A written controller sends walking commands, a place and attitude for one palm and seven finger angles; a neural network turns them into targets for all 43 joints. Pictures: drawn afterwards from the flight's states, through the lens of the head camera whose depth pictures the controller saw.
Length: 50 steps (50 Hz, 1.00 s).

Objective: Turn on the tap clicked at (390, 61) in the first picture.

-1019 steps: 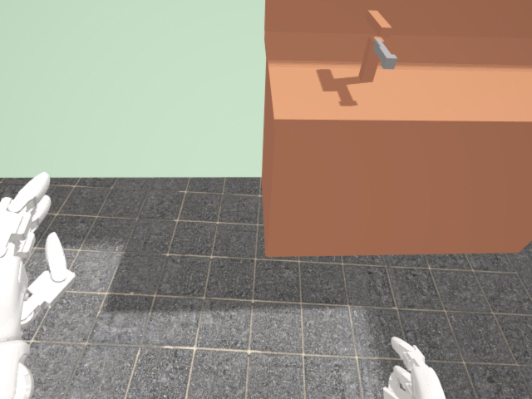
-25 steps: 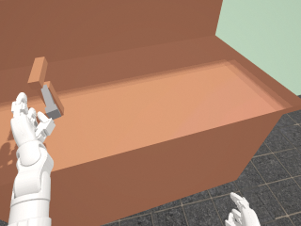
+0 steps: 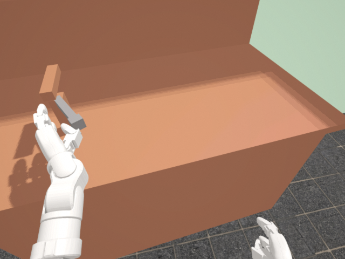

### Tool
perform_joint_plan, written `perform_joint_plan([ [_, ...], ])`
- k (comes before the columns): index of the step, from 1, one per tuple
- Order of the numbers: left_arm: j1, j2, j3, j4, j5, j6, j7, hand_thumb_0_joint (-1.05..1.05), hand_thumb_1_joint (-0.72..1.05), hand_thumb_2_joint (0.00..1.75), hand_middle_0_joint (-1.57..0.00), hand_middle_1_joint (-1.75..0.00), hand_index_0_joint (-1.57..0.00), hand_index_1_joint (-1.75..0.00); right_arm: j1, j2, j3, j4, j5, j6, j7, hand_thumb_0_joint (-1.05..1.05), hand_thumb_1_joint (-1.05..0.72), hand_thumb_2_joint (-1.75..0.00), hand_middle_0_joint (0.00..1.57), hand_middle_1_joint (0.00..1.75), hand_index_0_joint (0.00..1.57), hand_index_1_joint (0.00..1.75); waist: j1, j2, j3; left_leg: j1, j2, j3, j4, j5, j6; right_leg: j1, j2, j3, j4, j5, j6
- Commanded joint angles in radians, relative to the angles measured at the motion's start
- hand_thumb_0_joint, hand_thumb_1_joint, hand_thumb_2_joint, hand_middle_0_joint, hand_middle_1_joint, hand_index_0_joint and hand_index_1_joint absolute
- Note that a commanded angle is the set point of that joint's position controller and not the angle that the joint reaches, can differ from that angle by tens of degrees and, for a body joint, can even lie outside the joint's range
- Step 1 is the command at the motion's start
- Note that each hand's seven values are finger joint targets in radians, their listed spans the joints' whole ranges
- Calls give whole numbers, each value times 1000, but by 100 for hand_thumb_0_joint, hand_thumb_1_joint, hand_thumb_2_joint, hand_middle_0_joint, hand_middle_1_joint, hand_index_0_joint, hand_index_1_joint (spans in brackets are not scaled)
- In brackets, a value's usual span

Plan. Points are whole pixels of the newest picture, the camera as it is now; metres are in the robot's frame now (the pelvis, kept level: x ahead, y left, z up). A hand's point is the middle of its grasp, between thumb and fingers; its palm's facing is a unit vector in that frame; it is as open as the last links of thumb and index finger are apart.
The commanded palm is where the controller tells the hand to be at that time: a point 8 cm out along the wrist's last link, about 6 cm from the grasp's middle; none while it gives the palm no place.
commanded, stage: push the lever round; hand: left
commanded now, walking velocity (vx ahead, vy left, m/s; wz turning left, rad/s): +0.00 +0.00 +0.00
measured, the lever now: (77, 122) +0.37 +0.27 +0.14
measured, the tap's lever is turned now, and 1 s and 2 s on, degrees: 26 59 73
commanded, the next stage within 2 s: lift the hand up off the lever in 1.78 s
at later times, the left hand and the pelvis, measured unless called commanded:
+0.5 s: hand (94, 124) +0.37 +0.23 +0.14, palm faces +0.75 -0.66 -0.03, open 7.6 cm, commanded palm +0.32 +0.24 +0.14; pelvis +0.00 +0.00 +0.00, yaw +0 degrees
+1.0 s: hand (108, 115) +0.41 +0.21 +0.14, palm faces +0.81 -0.58 -0.07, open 7.6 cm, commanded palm +0.36 +0.21 +0.14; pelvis +0.01 -0.01 +0.00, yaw +0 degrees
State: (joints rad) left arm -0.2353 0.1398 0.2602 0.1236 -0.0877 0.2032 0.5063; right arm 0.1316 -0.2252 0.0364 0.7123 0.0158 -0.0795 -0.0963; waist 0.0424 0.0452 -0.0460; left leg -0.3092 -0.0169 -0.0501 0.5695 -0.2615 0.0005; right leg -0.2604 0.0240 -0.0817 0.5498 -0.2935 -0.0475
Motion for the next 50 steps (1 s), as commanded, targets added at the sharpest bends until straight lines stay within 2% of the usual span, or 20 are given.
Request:
perform_joint_plan([
  [1, -434, 162, -1, -207, 40, -53, 42, 0, 90, 90, -15, -15, -15, -15, -150, -119, -46, -141, 0, -41, -5, 0, -90, -90, 20, 30, 20, 30, -21, -8, -191, 94, -5, -5, -78, 112, 13, 14, -26, 47, -105, 117, 16],
  [4, -437, 124, -28, -205, 51, -58, 66, 0, 90, 90, -15, -15, -15, -15, -145, -115, -52, -142, -8, -36, 4, 0, -90, -90, 20, 30, 20, 30, -19, -17, -242, 112, -2, -3, -66, 161, 8, 31, -27, 42, -90, 160, 14],
  [6, -409, 138, 1, -181, 52, -53, 83, 0, 90, 90, -15, -15, -15, -15, -145, -117, -56, -139, -9, -29, 7, 0, -90, -90, 20, 30, 20, 30, -9, -35, -231, 99, -2, -7, -69, 174, 7, 41, -26, 38, -90, 166, 13],
  [8, -457, 89, -48, -165, 56, -48, 94, 0, 90, 90, -15, -15, -15, -15, -150, -111, -53, -137, -9, -24, 13, 0, -90, -90, 20, 30, 20, 30, -22, -31, -213, 98, -1, -5, -69, 154, 6, 20, -28, 37, -94, 148, 14],
  [10, -467, 109, -22, -136, 60, -40, 112, 0, 90, 90, -15, -15, -15, -15, -150, -113, -55, -133, -12, -19, 12, 0, -90, -90, 20, 30, 20, 30, -19, -60, -209, 85, -2, 0, -67, 148, 10, 26, -28, 40, -103, 146, 17],
  [11, -472, 137, 11, -140, 65, -40, 120, 0, 90, 90, -15, -15, -15, -15, -150, -116, -58, -130, -13, -14, 12, 0, -90, -90, 20, 30, 20, 30, -12, -56, -225, 88, -1, -4, -72, 163, 8, 40, -27, 39, -98, 154, 13],
  [13, -510, 79, -46, -166, 75, -40, 132, 0, 90, 90, -15, -15, -15, -15, -153, -106, -58, -136, -16, -13, 19, 0, -90, -90, 20, 30, 20, 30, -17, -7, -249, 109, -2, 1, -64, 191, 3, 38, -30, 36, -87, 177, 9],
  [15, -491, 70, -46, -130, 79, -34, 146, 0, 90, 90, -15, -15, -15, -15, -150, -108, -62, -131, -19, -10, 25, 0, -90, -90, 20, 30, 20, 30, -16, -46, -241, 99, 2, 2, -62, 194, 3, 36, -28, 32, -89, 177, 11],
  [20, -547, 31, -74, -121, 94, -38, 178, 0, 90, 90, -15, -15, -15, -15, -151, -102, -66, -122, -24, -8, 36, 0, -90, -90, 20, 30, 20, 30, -23, -14, -242, 107, 3, 6, -56, 196, 0, 20, -29, 31, -88, 174, 8],
  [21, -538, 48, -47, -115, 94, -38, 187, 0, 90, 90, -15, -15, -15, -15, -145, -105, -69, -117, -27, -7, 36, 0, -90, -90, 20, 30, 20, 30, -15, -29, -248, 103, 3, -2, -63, 196, -3, 27, -26, 27, -84, 170, 6],
  [25, -577, 13, -78, -89, 103, -36, 208, 0, 90, 90, -15, -15, -15, -15, -151, -101, -70, -115, -30, -6, 43, 0, -90, -90, 20, 30, 20, 30, -24, -42, -252, 97, 2, 10, -50, 194, 2, 21, -31, 31, -88, 174, 10],
  [29, -618, 11, -70, -28, 108, -27, 231, 0, 90, 90, -15, -15, -15, -15, -149, -98, -70, -101, -31, -4, 46, 0, -90, -90, 20, 30, 20, 30, -30, -70, -237, 73, 0, 12, -54, 154, 4, 8, -33, 30, -97, 139, 15],
  [31, -630, 63, -13, 14, 110, -23, 243, 0, 90, 90, -15, -15, -15, -15, -145, -103, -71, -91, -31, 0, 42, 0, -90, -90, 20, 30, 20, 30, -26, -71, -226, 52, -2, 11, -59, 128, 7, 9, -33, 35, -106, 117, 16],
  [35, -685, 33, -37, 37, 120, -28, 264, 0, 90, 90, -15, -15, -15, -15, -138, -97, -72, -94, -37, 1, 50, 0, -90, -90, 20, 30, 20, 30, -32, -63, -264, 50, -4, 22, -39, 150, 9, 15, -38, 39, -99, 149, 20],
  [36, -680, 72, 8, 68, 125, -26, 271, 0, 90, 90, -15, -15, -15, -15, -132, -99, -75, -83, -36, 7, 50, 0, -90, -90, 20, 30, 20, 30, -23, -48, -258, 41, -2, 16, -45, 138, 5, 13, -36, 36, -97, 131, 16],
  [38, -723, 17, -44, 63, 131, -33, 280, 0, 90, 90, -15, -15, -15, -15, -132, -94, -75, -90, -40, 4, 57, 0, -90, -90, 20, 30, 20, 30, -36, -41, -267, 50, -1, 21, -31, 153, 8, 3, -37, 34, -90, 149, 16],
  [41, -734, 40, -8, 99, 139, -37, 302, 0, 90, 90, -15, -15, -15, -15, -114, -102, -82, -81, -46, 3, 62, 0, -90, -90, 20, 30, 20, 30, -33, -59, -296, 51, 1, 16, -24, 191, 6, 4, -32, 27, -74, 182, 14],
  [43, -749, -4, -40, 90, 142, -39, 310, 0, 90, 90, -15, -15, -15, -15, -102, -97, -85, -88, -48, 2, 72, 0, -90, -90, 20, 30, 20, 30, -36, -67, -325, 60, 0, 21, -6, 242, 6, 17, -35, 23, -56, 250, 15],
  [46, -719, 32, 4, 122, 144, -30, 322, 0, 90, 90, -15, -15, -15, -15, -95, -105, -91, -84, -50, 13, 78, 0, -90, -90, 20, 30, 20, 30, -27, -82, -331, 44, 0, 22, -1, 262, 5, 29, -37, 20, -49, 287, 17],
  [50, -761, -39, -57, 110, 150, -23, 336, 0, 90, 90, -15, -15, -15, -15, -95, -99, -92, -86, -52, 8, 90, 0, -90, -90, 20, 30, 20, 30, -41, -75, -324, 48, 0, 31, 9, 262, 5, 9, -38, 17, -48, 288, 20],
])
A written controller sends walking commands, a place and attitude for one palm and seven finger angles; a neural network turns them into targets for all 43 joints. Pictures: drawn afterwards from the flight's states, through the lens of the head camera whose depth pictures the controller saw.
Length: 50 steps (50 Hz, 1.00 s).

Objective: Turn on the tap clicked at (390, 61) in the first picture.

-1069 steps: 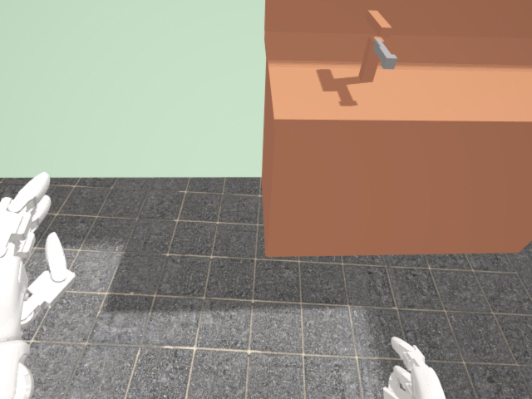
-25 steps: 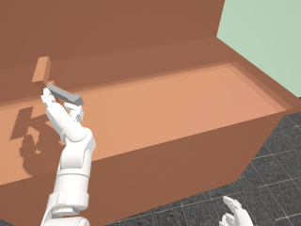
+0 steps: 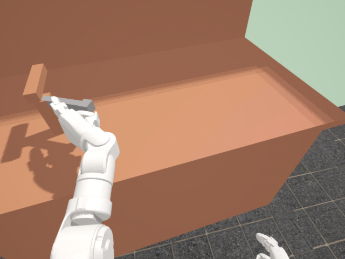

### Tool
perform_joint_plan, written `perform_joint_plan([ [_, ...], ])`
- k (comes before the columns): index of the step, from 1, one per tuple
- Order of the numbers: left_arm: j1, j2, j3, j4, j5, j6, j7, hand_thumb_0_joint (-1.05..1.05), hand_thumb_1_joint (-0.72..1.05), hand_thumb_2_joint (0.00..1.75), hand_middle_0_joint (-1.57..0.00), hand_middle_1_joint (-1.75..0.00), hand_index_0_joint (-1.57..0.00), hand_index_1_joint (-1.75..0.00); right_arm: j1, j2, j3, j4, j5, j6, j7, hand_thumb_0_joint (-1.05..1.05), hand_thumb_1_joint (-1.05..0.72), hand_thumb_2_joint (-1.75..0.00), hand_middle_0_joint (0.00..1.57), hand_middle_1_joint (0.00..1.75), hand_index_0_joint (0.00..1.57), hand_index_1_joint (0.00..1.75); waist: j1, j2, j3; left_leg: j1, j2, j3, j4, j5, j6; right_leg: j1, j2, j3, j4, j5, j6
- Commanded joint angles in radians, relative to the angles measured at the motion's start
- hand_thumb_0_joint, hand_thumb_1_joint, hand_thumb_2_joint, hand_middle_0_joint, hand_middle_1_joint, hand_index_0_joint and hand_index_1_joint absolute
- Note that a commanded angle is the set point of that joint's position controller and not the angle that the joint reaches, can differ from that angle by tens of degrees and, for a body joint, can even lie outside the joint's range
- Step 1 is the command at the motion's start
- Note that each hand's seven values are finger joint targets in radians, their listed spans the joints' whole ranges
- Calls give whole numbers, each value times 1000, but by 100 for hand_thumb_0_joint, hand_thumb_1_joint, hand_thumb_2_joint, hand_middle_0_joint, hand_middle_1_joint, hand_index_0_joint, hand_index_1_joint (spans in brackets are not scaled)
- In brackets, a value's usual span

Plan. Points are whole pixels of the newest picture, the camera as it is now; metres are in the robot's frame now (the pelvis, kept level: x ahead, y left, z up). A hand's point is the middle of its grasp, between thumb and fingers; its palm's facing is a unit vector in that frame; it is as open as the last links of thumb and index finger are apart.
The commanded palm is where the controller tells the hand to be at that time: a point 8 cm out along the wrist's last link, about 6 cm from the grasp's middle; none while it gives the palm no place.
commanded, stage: push the lever round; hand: left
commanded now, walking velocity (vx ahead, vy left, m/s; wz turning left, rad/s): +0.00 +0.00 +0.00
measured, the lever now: (87, 107) +0.43 +0.25 +0.14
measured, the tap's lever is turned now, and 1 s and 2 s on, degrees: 59 73 76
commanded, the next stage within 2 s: lift the hand up off the lever in 0.78 s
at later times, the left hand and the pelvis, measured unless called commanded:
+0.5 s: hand (102, 112) +0.41 +0.20 +0.14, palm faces +0.83 -0.55 -0.08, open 7.7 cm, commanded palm +0.36 +0.22 +0.14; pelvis -0.01 -0.01 +0.00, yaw +0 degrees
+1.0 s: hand (104, 107) +0.43 +0.20 +0.14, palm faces +0.83 -0.55 -0.10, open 7.7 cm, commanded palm +0.38 +0.22 +0.15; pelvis -0.02 -0.01 -0.01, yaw -1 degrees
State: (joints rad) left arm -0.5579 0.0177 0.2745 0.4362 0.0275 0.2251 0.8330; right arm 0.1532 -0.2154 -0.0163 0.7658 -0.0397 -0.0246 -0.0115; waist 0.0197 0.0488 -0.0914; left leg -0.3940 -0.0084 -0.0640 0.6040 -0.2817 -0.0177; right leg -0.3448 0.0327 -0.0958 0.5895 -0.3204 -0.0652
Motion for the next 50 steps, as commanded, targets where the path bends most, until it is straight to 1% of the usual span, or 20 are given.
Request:
perform_joint_plan([
  [1, -443, 122, -32, -186, 34, -45, 13, 0, 90, 90, -15, -15, -15, -15, -111, -114, -41, -131, 4, -45, 3, 0, -90, -90, 20, 30, 20, 30, -14, -85, -274, 126, -9, 37, -30, 278, 24, 93, -44, 30, -88, 308, 36],
  [5, -465, 111, -36, -180, 33, -40, 25, 0, 90, 90, -15, -15, -15, -15, -111, -107, -38, -134, 4, -42, 7, 0, -90, -90, 20, 30, 20, 30, -17, -94, -283, 110, -13, 47, -23, 272, 27, 110, -53, 36, -90, 338, 45],
  [6, -459, 148, -2, -145, 37, -36, 27, 0, 90, 90, -15, -15, -15, -15, -108, -114, -42, -123, 5, -40, 5, 0, -90, -90, 20, 30, 20, 30, -14, -94, -270, 100, -12, 40, -29, 257, 26, 100, -50, 34, -93, 305, 42],
  [10, -503, 114, -32, -147, 48, -40, 37, 0, 90, 90, -15, -15, -15, -15, -99, -107, -41, -125, 1, -44, 12, 0, -90, -90, 20, 30, 20, 30, -23, -88, -291, 107, -11, 47, -21, 266, 27, 97, -51, 34, -86, 324, 43],
  [11, -499, 150, -2, -135, 52, -44, 37, 0, 90, 90, -15, -15, -15, -15, -94, -114, -44, -120, 1, -43, 10, 0, -90, -90, 20, 30, 20, 30, -18, -85, -295, 108, -11, 40, -21, 268, 28, 95, -48, 34, -84, 317, 41],
  [15, -538, 106, -45, -150, 60, -56, 39, 0, 90, 90, -15, -15, -15, -15, -94, -108, -43, -126, -1, -47, 18, 0, -90, -90, 20, 30, 20, 30, -31, -76, -304, 110, -11, 47, -12, 259, 29, 79, -49, 36, -80, 313, 43],
  [18, -559, 142, -8, -108, 54, -59, 44, 0, 90, 90, -15, -15, -15, -15, -88, -108, -41, -119, 1, -47, 14, 0, -90, -90, 20, 30, 20, 30, -34, -112, -284, 81, -13, 44, -16, 223, 31, 76, -53, 40, -88, 289, 50],
  [21, -571, 193, 36, -99, 65, -66, 48, 0, 90, 90, -15, -15, -15, -15, -84, -111, -45, -113, -1, -44, 9, 0, -90, -90, 20, 30, 20, 30, -24, -81, -308, 75, -14, 46, -16, 221, 30, 86, -51, 46, -84, 283, 47],
  [22, -584, 158, 4, -104, 66, -66, 47, 0, 90, 90, -15, -15, -15, -15, -83, -106, -41, -120, -2, -46, 12, 0, -90, -90, 20, 30, 20, 30, -30, -75, -311, 77, -16, 50, -15, 226, 31, 85, -54, 46, -80, 297, 49],
  [26, -568, 211, 59, -66, 72, -70, 49, 0, 90, 90, -15, -15, -15, -15, -70, -112, -45, -116, -3, -43, 11, 0, -90, -90, 20, 30, 20, 30, -23, -77, -308, 58, -15, 49, -12, 217, 32, 86, -52, 47, -80, 296, 50],
  [30, -620, 181, 28, -50, 75, -78, 52, 0, 90, 90, -15, -15, -15, -15, -62, -109, -42, -117, -4, -51, 16, 0, -90, -90, 20, 30, 20, 30, -41, -85, -294, 45, -15, 53, -8, 192, 34, 63, -52, 48, -82, 269, 53],
  [31, -612, 223, 66, -33, 77, -80, 53, 0, 90, 90, -15, -15, -15, -15, -57, -116, -46, -110, -3, -49, 13, 0, -90, -90, 20, 30, 20, 30, -34, -88, -294, 39, -15, 46, -12, 186, 34, 62, -49, 47, -81, 251, 50],
  [34, -659, 186, 27, -41, 84, -89, 57, 0, 90, 90, -15, -15, -15, -15, -49, -110, -45, -110, -7, -57, 17, 0, -90, -90, 20, 30, 20, 30, -50, -72, -315, 50, -14, 53, -2, 185, 35, 46, -47, 48, -76, 245, 51],
  [36, -646, 241, 80, -15, 87, -91, 60, 0, 90, 90, -15, -15, -15, -15, -40, -117, -49, -104, -7, -55, 15, 0, -90, -90, 20, 30, 20, 30, -38, -66, -312, 34, -14, 47, -6, 181, 34, 52, -45, 48, -72, 237, 48],
  [38, -683, 201, 41, -4, 84, -95, 58, 0, 90, 90, -15, -15, -15, -15, -40, -114, -45, -106, -7, -60, 18, 0, -90, -90, 20, 30, 20, 30, -56, -85, -298, 25, -15, 51, -4, 159, 37, 33, -48, 51, -78, 216, 53],
  [41, -685, 261, 93, 25, 94, -100, 65, 0, 90, 90, -15, -15, -15, -15, -27, -120, -51, -98, -9, -60, 15, 0, -90, -90, 20, 30, 20, 30, -46, -78, -311, 13, -14, 48, -5, 148, 36, 37, -45, 53, -75, 197, 51],
  [44, -751, 230, 54, 65, 102, -103, 69, 0, 90, 90, -15, -15, -15, -15, -19, -118, -47, -91, -12, -67, 18, 0, -90, -90, 20, 30, 20, 30, -73, -78, -291, 5, -11, 51, -1, 115, 38, -10, -41, 54, -78, 141, 52],
  [46, -745, 271, 97, 65, 104, -108, 75, 0, 90, 90, -15, -15, -15, -15, -9, -121, -51, -90, -16, -67, 18, 0, -90, -90, 20, 30, 20, 30, -53, -50, -318, 5, -15, 48, -4, 121, 37, 7, -38, 56, -72, 145, 48],
  [49, -787, 234, 62, 77, 107, -111, 75, 0, 90, 90, -15, -15, -15, -15, 3, -119, -50, -90, -19, -71, 24, 0, -90, -90, 20, 30, 20, 30, -72, -63, -330, 15, -12, 50, 1, 133, 38, 0, -36, 52, -66, 161, 50],
  [50, -774, 263, 89, 73, 106, -113, 78, 0, 90, 90, -15, -15, -15, -15, 11, -122, -52, -93, -19, -70, 24, 0, -90, -90, 20, 30, 20, 30, -63, -68, -353, 13, -12, 52, 1, 144, 38, 20, -37, 53, -63, 175, 51],
])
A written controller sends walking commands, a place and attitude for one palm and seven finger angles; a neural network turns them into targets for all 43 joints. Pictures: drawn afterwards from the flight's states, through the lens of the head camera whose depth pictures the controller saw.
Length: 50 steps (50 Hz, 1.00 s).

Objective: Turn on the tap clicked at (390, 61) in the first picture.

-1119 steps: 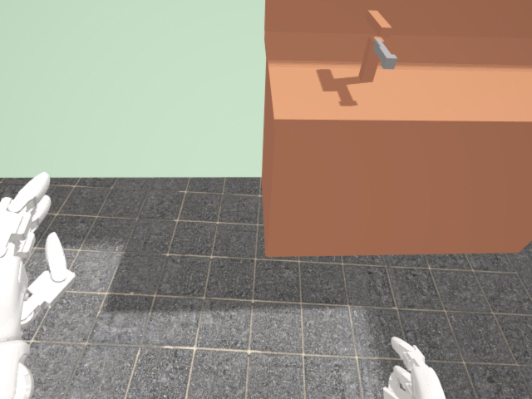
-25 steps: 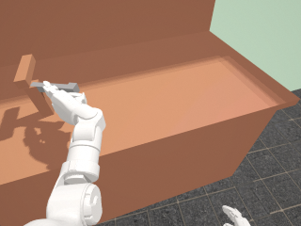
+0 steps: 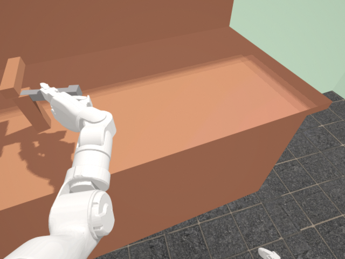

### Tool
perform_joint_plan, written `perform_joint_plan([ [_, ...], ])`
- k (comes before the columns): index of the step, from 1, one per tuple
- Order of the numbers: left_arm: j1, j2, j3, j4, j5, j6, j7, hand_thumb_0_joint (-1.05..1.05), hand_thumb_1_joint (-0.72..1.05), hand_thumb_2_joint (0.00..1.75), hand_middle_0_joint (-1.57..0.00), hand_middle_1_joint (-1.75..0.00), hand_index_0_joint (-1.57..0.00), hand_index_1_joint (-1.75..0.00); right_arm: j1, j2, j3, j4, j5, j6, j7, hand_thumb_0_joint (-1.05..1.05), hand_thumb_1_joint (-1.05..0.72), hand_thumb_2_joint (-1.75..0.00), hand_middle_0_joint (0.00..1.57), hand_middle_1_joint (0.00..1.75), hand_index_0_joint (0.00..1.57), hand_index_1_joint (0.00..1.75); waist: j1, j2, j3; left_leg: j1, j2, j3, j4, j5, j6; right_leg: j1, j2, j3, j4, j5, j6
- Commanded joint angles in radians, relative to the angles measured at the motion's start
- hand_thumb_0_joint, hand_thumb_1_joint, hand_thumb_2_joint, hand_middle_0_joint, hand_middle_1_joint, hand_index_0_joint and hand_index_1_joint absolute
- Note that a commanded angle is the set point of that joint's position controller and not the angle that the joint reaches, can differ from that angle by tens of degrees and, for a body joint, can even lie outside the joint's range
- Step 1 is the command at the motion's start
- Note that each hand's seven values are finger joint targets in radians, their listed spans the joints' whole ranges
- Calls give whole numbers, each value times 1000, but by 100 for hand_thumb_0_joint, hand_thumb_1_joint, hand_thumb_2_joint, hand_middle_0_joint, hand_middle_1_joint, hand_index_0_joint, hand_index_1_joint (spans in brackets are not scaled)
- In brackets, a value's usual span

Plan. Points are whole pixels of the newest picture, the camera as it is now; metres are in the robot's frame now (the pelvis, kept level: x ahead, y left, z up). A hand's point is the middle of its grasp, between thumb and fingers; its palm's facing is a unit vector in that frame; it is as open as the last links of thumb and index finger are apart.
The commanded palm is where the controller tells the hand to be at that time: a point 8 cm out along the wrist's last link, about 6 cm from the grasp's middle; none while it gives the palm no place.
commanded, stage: lift the hand up off the lever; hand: left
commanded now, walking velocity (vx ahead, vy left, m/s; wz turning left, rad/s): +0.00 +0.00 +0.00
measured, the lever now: (74, 92) +0.47 +0.26 +0.15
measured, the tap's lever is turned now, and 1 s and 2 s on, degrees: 73 76 76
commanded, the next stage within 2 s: none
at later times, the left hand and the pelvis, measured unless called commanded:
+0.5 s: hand (82, 96) +0.44 +0.22 +0.17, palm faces +0.83 -0.55 -0.05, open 7.8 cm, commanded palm +0.39 +0.23 +0.17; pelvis +0.02 +0.00 +0.01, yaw -1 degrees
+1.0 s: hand (79, 91) +0.43 +0.22 +0.19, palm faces +0.82 -0.56 -0.05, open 7.8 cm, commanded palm +0.38 +0.24 +0.19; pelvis +0.02 +0.00 +0.01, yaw +0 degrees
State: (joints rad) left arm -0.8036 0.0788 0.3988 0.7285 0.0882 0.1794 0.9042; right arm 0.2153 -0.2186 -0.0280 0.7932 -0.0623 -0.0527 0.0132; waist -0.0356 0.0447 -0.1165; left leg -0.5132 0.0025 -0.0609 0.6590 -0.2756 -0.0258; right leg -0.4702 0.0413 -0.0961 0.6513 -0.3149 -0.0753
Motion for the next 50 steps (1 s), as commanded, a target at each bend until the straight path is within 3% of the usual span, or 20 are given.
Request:
perform_joint_plan([
  [1, -505, 234, -2, -230, 48, -71, 10, 0, 90, 90, -15, -15, -15, -15, -53, -122, -44, -121, 1, -39, -3, 0, -90, -90, 20, 30, 20, 30, 6, -50, -342, 142, -23, 47, -54, 157, 46, 156, -42, 51, -120, 188, 58],
  [4, -489, 188, -38, -245, 40, -60, 2, 0, 90, 90, -15, -15, -15, -15, -49, -117, -42, -131, 4, -38, 4, 0, -90, -90, 20, 30, 20, 30, 1, -59, -336, 144, -21, 53, -54, 184, 44, 173, -45, 47, -116, 234, 61],
  [6, -455, 212, -11, -246, 39, -52, 2, 0, 90, 90, -15, -15, -15, -15, -50, -123, -46, -129, 4, -37, 3, 0, -90, -90, 20, 30, 20, 30, 11, -57, -322, 148, -20, 50, -62, 188, 44, 175, -41, 42, -121, 231, 58],
  [9, -498, 190, -41, -275, 33, -46, -2, 0, 90, 90, -15, -15, -15, -15, -54, -121, -42, -129, 6, -43, 4, 0, -90, -90, 20, 30, 20, 30, -5, -74, -307, 159, -18, 56, -66, 180, 47, 171, -42, 45, -133, 221, 61],
  [11, -463, 226, -8, -286, 30, -42, -4, 0, 90, 90, -15, -15, -15, -15, -61, -123, -44, -129, 7, -42, 0, 0, -90, -90, 20, 30, 20, 30, 13, -61, -313, 160, -19, 54, -75, 181, 46, 188, -41, 47, -136, 218, 59],
  [14, -486, 194, -44, -296, 31, -28, -7, 0, 90, 90, -15, -15, -15, -15, -64, -118, -39, -128, 8, -46, 1, 0, -90, -90, 20, 30, 20, 30, 4, -49, -298, 171, -18, 60, -80, 188, 44, 185, -43, 45, -140, 222, 58],
  [16, -436, 214, -17, -325, 26, -25, -11, 0, 90, 90, -15, -15, -15, -15, -68, -120, -44, -135, 10, -45, -1, 0, -90, -90, 20, 30, 20, 30, 26, -51, -325, 190, -19, 59, -85, 218, 43, 216, -40, 43, -137, 254, 55],
  [17, -434, 188, -42, -349, 21, -22, -14, 0, 90, 90, -15, -15, -15, -15, -69, -116, -41, -140, 11, -45, 0, 0, -90, -90, 20, 30, 20, 30, 23, -47, -338, 202, -19, 63, -84, 242, 42, 228, -43, 42, -131, 287, 56],
  [23, -372, 169, -56, -402, -2, 8, -37, 0, 90, 90, -15, -15, -15, -15, -98, -113, -37, -150, 22, -42, -4, 0, -90, -90, 20, 30, 20, 30, 32, -75, -293, 218, -18, 69, -100, 261, 41, 252, -49, 40, -150, 327, 60],
  [26, -375, 173, -64, -440, -1, 20, -41, 0, 90, 90, -15, -15, -15, -15, -123, -110, -37, -145, 26, -40, -9, 0, -90, -90, 20, 30, 20, 30, 34, -38, -278, 236, -17, 65, -113, 254, 37, 247, -46, 38, -161, 292, 53],
  [28, -416, 128, -110, -431, 1, 31, -43, 0, 90, 90, -15, -15, -15, -15, -132, -106, -31, -138, 26, -47, -9, 0, -90, -90, 20, 30, 20, 30, 16, -57, -244, 243, -15, 63, -117, 236, 38, 218, -47, 37, -174, 259, 54],
  [30, -414, 118, -116, -441, -5, 36, -43, 0, 90, 90, -15, -15, -15, -15, -141, -103, -33, -138, 26, -51, -12, 0, -90, -90, 20, 30, 20, 30, 22, -61, -260, 257, -17, 65, -120, 239, 37, 225, -46, 39, -176, 262, 53],
  [31, -414, 152, -89, -455, -3, 34, -44, 0, 90, 90, -15, -15, -15, -15, -142, -106, -33, -136, 26, -49, -16, 0, -90, -90, 20, 30, 20, 30, 35, -30, -274, 270, -18, 60, -125, 255, 34, 234, -44, 37, -170, 267, 48],
  [35, -412, 104, -131, -474, 0, 49, -44, 0, 90, 90, -15, -15, -15, -15, -152, -97, -30, -140, 25, -47, -11, 0, -90, -90, 20, 30, 20, 30, 34, -41, -296, 287, -18, 62, -122, 295, 29, 256, -47, 34, -162, 313, 47],
  [36, -380, 133, -100, -473, -5, 51, -44, 0, 90, 90, -15, -15, -15, -15, -153, -101, -32, -140, 25, -43, -14, 0, -90, -90, 20, 30, 20, 30, 48, -41, -300, 294, -18, 57, -127, 308, 28, 264, -44, 31, -160, 319, 45],
  [38, -399, 95, -136, -479, -10, 59, -48, 0, 90, 90, -15, -15, -15, -15, -164, -95, -26, -142, 27, -41, -11, 0, -90, -90, 20, 30, 20, 30, 38, -60, -286, 292, -18, 57, -128, 308, 28, 261, -47, 30, -163, 324, 47],
  [41, -364, 161, -71, -432, -25, 76, -52, 0, 90, 90, -15, -15, -15, -15, -174, -102, -26, -137, 32, -31, -22, 0, -90, -90, 20, 30, 20, 30, 49, -90, -256, 268, -21, 58, -143, 268, 32, 275, -49, 36, -185, 298, 53],
  [44, -398, 124, -109, -458, -24, 85, -53, 0, 90, 90, -15, -15, -15, -15, -184, -95, -19, -144, 33, -32, -19, 0, -90, -90, 20, 30, 20, 30, 44, -77, -262, 277, -21, 67, -144, 278, 33, 285, -57, 40, -189, 328, 56],
  [46, -362, 183, -57, -430, -27, 90, -56, 0, 90, 90, -15, -15, -15, -15, -185, -101, -20, -140, 36, -25, -25, 0, -90, -90, 20, 30, 20, 30, 57, -80, -250, 265, -23, 63, -152, 263, 34, 292, -55, 43, -198, 310, 58],
  [50, -393, 144, -98, -471, -23, 94, -59, 0, 90, 90, -15, -15, -15, -15, -197, -93, -16, -147, 35, -30, -23, 0, -90, -90, 20, 30, 20, 30, 47, -70, -267, 277, -21, 73, -148, 274, 35, 302, -61, 48, -199, 338, 62],
])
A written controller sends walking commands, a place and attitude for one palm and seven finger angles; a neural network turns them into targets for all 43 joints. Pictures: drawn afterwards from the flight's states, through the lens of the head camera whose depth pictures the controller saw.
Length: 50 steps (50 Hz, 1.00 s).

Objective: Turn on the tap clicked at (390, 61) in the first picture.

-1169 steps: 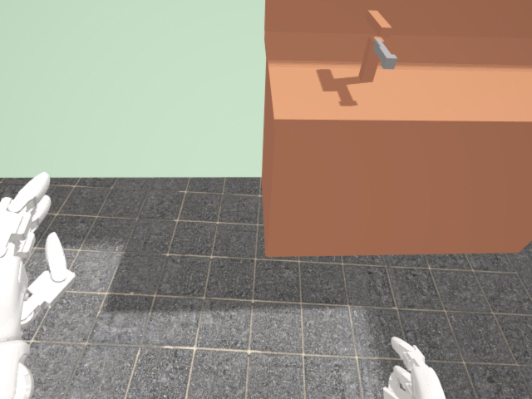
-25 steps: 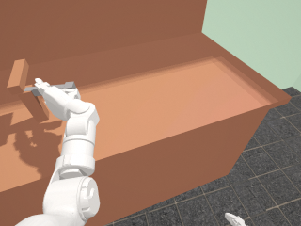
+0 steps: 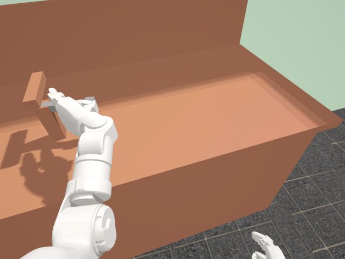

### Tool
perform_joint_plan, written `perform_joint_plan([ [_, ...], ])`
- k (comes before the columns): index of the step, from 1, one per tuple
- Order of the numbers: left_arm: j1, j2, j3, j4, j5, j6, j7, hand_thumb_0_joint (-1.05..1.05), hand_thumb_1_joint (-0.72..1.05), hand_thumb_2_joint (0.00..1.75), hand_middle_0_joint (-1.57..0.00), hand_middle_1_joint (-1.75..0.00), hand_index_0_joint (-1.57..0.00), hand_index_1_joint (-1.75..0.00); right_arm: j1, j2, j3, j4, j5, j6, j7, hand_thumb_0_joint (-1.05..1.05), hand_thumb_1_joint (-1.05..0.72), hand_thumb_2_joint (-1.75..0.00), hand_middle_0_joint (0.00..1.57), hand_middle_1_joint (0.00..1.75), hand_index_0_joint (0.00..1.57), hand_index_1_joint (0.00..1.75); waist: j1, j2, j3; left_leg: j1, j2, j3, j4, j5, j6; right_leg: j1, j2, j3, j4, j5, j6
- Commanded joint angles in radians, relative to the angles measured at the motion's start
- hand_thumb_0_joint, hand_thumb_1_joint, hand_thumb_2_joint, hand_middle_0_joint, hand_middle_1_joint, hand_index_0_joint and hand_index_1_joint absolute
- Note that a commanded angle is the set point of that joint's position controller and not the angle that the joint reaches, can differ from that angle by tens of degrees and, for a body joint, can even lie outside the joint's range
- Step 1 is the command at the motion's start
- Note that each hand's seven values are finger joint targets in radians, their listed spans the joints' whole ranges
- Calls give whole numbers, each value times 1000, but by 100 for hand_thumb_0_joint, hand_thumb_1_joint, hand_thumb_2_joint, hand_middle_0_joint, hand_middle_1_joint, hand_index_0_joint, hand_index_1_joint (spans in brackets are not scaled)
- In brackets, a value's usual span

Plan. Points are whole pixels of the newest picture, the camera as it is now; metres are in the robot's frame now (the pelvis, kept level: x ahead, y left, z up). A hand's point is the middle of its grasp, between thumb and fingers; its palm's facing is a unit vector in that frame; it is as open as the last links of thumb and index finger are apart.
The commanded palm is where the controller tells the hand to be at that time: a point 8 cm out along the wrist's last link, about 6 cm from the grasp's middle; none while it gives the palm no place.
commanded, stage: lift the hand up off the lever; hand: left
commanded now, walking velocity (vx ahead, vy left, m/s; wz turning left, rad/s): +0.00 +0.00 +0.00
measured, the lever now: (90, 104) +0.46 +0.26 +0.14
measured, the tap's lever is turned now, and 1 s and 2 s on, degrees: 76 76 76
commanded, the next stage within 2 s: draw the hand back beside the body in 1.28 s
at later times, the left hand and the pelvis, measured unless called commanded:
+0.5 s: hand (90, 99) +0.40 +0.22 +0.20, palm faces +0.81 -0.59 -0.02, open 7.8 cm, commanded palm +0.35 +0.23 +0.20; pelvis +0.00 +0.00 +0.00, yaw +0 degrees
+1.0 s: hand (89, 93) +0.40 +0.21 +0.21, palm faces +0.80 -0.60 +0.00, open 7.8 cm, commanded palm +0.34 +0.23 +0.22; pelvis +0.00 +0.00 +0.01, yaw -1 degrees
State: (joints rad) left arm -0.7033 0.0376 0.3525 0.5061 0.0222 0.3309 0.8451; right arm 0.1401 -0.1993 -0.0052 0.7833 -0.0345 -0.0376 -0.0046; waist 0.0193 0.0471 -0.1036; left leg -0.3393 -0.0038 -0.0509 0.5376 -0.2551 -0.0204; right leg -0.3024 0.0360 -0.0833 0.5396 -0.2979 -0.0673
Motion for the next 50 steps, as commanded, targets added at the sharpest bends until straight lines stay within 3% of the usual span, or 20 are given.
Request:
perform_joint_plan([
  [1, -488, 218, -25, -232, 46, -57, -1, 0, 90, 90, -15, -15, -15, -15, -115, -118, -42, -130, 9, -44, -8, 0, -90, -90, 20, 30, 20, 30, -3, -78, -268, 106, -14, 55, -34, 251, 30, 126, -50, 30, -90, 296, 49],
  [4, -519, 176, -64, -231, 40, -51, -3, 0, 90, 90, -15, -15, -15, -15, -121, -115, -40, -129, 11, -55, -5, 0, -90, -90, 20, 30, 20, 30, -14, -71, -253, 107, -15, 58, -36, 226, 31, 106, -50, 33, -100, 262, 50],
  [6, -514, 237, -15, -213, 37, -52, -3, 0, 90, 90, -15, -15, -15, -15, -117, -122, -43, -123, 12, -54, -12, 0, -90, -90, 20, 30, 20, 30, -5, -75, -252, 103, -16, 54, -46, 211, 33, 113, -47, 35, -107, 234, 50],
  [10, -531, 223, -29, -252, 39, -50, 0, 0, 90, 90, -15, -15, -15, -15, -115, -119, -42, -131, 10, -58, -10, 0, -90, -90, 20, 30, 20, 30, -4, -68, -296, 111, -17, 63, -41, 240, 33, 148, -55, 41, -98, 299, 54],
  [11, -494, 275, 17, -249, 38, -53, -1, 0, 90, 90, -15, -15, -15, -15, -112, -124, -46, -129, 12, -51, -14, 0, -90, -90, 20, 30, 20, 30, 12, -78, -304, 114, -17, 57, -45, 257, 33, 166, -52, 37, -93, 314, 52],
  [13, -510, 216, -36, -294, 39, -52, -6, 0, 90, 90, -15, -15, -15, -15, -119, -117, -42, -138, 11, -52, -8, 0, -90, -90, 20, 30, 20, 30, 2, -54, -313, 126, -16, 64, -40, 285, 32, 174, -57, 37, -86, 361, 52],
  [21, -434, 200, -47, -295, 1, -4, -32, 0, 90, 90, -15, -15, -15, -15, -154, -122, -39, -137, 26, -53, -13, 0, -90, -90, 20, 30, 20, 30, 9, -65, -224, 136, -16, 61, -76, 235, 31, 152, -49, 31, -131, 267, 50],
  [23, -498, 156, -93, -282, 1, 6, -30, 0, 90, 90, -15, -15, -15, -15, -163, -117, -33, -128, 28, -62, -12, 0, -90, -90, 20, 30, 20, 30, -7, -83, -194, 136, -14, 57, -88, 192, 31, 119, -47, 29, -148, 192, 49],
  [25, -513, 171, -79, -282, 0, 8, -22, 0, 90, 90, -15, -15, -15, -15, -170, -116, -33, -125, 27, -68, -14, 0, -90, -90, 20, 30, 20, 30, -3, -82, -207, 141, -17, 62, -88, 180, 32, 120, -48, 37, -157, 179, 51],
  [26, -508, 230, -28, -273, 1, 3, -19, 0, 90, 90, -15, -15, -15, -15, -169, -120, -35, -121, 28, -64, -19, 0, -90, -90, 20, 30, 20, 30, 11, -84, -213, 139, -16, 59, -93, 187, 31, 133, -47, 37, -155, 183, 49],
  [27, -532, 197, -60, -301, 6, 2, -18, 0, 90, 90, -15, -15, -15, -15, -180, -113, -31, -127, 27, -64, -15, 0, -90, -90, 20, 30, 20, 30, 10, -47, -235, 144, -18, 62, -91, 195, 28, 140, -50, 41, -148, 191, 47],
  [30, -531, 162, -85, -283, 16, 14, -10, 0, 90, 90, -15, -15, -15, -15, -176, -110, -31, -127, 22, -62, -8, 0, -90, -90, 20, 30, 20, 30, 8, -67, -254, 157, -14, 64, -86, 229, 24, 145, -47, 32, -136, 227, 45],
  [33, -522, 200, -47, -241, 5, 19, -13, 0, 90, 90, -15, -15, -15, -15, -181, -112, -28, -126, 25, -52, -13, 0, -90, -90, 20, 30, 20, 30, 12, -108, -232, 137, -13, 62, -95, 207, 27, 154, -51, 36, -149, 211, 51],
  [36, -508, 226, -26, -271, 7, 19, -15, 0, 90, 90, -15, -15, -15, -15, -186, -114, -31, -132, 25, -44, -13, 0, -90, -90, 20, 30, 20, 30, 25, -72, -260, 160, -11, 62, -94, 253, 25, 176, -47, 33, -136, 260, 45],
  [38, -496, 171, -70, -301, 8, 26, -15, 0, 90, 90, -15, -15, -15, -15, -189, -107, -30, -142, 24, -44, -6, 0, -90, -90, 20, 30, 20, 30, 20, -66, -268, 177, -8, 69, -85, 294, 24, 184, -50, 30, -126, 314, 45],
  [41, -448, 213, -33, -320, -5, 35, -25, 0, 90, 90, -15, -15, -15, -15, -194, -116, -32, -147, 28, -34, -8, 0, -90, -90, 20, 30, 20, 30, 31, -103, -273, 182, -8, 65, -88, 319, 25, 212, -51, 29, -126, 360, 49],
  [45, -450, 165, -80, -382, -13, 54, -33, 0, 90, 90, -15, -15, -15, -15, -216, -106, -28, -151, 32, -36, -4, 0, -90, -90, 20, 30, 20, 30, 25, -82, -253, 198, -6, 71, -90, 321, 24, 210, -55, 29, -137, 362, 50],
  [46, -444, 199, -55, -389, -16, 52, -37, 0, 90, 90, -15, -15, -15, -15, -218, -111, -30, -147, 34, -33, -7, 0, -90, -90, 20, 30, 20, 30, 31, -80, -251, 205, -5, 64, -96, 325, 24, 210, -51, 26, -137, 350, 46],
  [48, -472, 149, -103, -408, -14, 61, -39, 0, 90, 90, -15, -15, -15, -15, -228, -105, -26, -145, 33, -40, -4, 0, -90, -90, 20, 30, 20, 30, 23, -75, -243, 216, -5, 66, -95, 327, 22, 197, -51, 25, -140, 342, 44],
  [50, -455, 174, -84, -428, -19, 69, -41, 0, 90, 90, -15, -15, -15, -15, -235, -105, -27, -145, 36, -38, -7, 0, -90, -90, 20, 30, 20, 30, 29, -66, -259, 215, -7, 71, -93, 324, 22, 214, -55, 32, -143, 356, 48],
])
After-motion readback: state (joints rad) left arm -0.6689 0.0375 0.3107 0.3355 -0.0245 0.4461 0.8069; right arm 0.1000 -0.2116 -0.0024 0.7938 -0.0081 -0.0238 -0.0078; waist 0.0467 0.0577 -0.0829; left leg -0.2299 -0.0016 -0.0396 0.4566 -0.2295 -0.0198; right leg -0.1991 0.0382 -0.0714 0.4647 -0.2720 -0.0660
